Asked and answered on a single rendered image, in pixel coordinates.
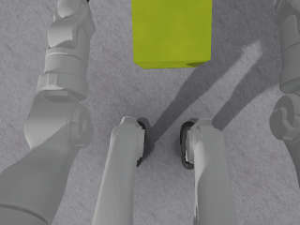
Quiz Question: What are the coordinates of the robot right upper arm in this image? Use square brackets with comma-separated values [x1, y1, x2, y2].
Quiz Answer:
[269, 91, 300, 189]

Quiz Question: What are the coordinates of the left robot forearm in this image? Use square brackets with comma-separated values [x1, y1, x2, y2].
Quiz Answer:
[24, 0, 96, 141]

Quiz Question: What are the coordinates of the right robot forearm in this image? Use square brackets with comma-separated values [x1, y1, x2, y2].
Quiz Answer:
[273, 0, 300, 95]

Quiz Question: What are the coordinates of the robot left upper arm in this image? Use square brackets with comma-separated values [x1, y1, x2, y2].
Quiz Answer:
[0, 102, 95, 225]

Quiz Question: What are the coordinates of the left robot shin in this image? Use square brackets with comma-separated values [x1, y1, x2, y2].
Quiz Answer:
[110, 116, 140, 160]

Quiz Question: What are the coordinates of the robot left thigh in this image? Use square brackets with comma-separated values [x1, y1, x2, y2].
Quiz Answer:
[91, 122, 145, 225]

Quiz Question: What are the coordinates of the carton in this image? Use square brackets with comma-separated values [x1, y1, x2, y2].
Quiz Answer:
[131, 0, 213, 69]

